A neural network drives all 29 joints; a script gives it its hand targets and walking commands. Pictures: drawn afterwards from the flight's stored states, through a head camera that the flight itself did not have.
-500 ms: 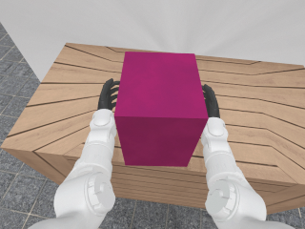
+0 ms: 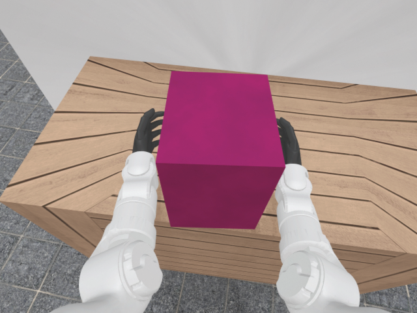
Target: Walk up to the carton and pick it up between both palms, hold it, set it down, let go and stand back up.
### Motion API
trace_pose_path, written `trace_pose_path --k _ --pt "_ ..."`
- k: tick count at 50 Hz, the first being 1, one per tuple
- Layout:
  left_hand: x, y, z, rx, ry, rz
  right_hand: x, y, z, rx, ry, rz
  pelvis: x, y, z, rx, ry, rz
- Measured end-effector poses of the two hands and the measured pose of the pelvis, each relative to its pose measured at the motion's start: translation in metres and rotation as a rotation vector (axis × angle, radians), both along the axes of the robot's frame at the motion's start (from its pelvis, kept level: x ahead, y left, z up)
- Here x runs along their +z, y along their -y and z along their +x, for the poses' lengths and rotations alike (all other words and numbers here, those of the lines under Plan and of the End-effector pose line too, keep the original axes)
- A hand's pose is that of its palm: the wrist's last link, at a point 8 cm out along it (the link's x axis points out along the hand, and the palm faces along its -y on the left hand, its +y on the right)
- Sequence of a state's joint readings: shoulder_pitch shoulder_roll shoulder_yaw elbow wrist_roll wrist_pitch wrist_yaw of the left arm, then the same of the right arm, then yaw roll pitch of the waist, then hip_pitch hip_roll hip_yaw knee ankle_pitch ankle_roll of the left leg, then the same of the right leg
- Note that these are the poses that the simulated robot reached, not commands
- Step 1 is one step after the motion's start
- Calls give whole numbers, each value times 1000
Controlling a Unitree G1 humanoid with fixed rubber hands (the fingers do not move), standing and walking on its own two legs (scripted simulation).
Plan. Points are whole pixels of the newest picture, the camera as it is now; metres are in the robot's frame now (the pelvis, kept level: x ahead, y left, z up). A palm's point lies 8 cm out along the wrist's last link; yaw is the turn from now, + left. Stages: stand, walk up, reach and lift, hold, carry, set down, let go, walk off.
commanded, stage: set down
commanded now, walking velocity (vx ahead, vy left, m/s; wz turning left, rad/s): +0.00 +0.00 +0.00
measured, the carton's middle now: (216, 155) +0.43 +0.01 +0.01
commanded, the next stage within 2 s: none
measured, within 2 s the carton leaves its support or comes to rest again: neither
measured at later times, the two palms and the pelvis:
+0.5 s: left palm (144, 151) +0.41 +0.16 +0.04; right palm (288, 160) +0.40 -0.13 +0.05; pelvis +0.00 +0.00 +0.00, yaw +0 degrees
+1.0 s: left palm (145, 153) +0.41 +0.16 +0.03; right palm (287, 162) +0.40 -0.13 +0.03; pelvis +0.00 +0.01 +0.00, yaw -2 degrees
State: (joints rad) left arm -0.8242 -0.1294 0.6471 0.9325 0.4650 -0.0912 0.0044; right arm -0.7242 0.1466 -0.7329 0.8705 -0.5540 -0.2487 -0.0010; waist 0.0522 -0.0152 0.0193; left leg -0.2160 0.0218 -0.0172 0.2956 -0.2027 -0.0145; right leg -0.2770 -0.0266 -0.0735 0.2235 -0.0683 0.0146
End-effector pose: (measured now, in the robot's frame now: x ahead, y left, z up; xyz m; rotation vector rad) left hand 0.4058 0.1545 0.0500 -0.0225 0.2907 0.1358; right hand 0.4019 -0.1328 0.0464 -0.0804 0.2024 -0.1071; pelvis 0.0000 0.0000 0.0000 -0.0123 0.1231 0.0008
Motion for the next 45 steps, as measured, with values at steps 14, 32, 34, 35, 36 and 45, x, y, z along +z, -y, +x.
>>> trace_pose_path --k 14,32,34,35,36,45 --pt "-3 -1 -2 -4 15 -6 -1 -1 -3 2 13 -20 0 -1 -1 -3 3 2" --pt "-8 -1 1 -10 4 0 -2 0 -3 4 13 -26 0 -2 5 -2 15 -2" --pt "-9 -1 1 -10 5 -1 -2 0 -4 4 14 -25 0 -2 5 -6 17 -2" --pt "-9 -1 1 -9 5 -3 -2 0 -4 3 14 -25 0 -2 5 -8 16 -3" --pt "-10 -1 1 -9 4 -4 -2 0 -4 3 14 -26 0 -3 4 -10 16 -3" --pt "-13 -1 4 -11 -7 5 -2 0 -3 3 10 -23 -1 -4 1 -21 3 -3"
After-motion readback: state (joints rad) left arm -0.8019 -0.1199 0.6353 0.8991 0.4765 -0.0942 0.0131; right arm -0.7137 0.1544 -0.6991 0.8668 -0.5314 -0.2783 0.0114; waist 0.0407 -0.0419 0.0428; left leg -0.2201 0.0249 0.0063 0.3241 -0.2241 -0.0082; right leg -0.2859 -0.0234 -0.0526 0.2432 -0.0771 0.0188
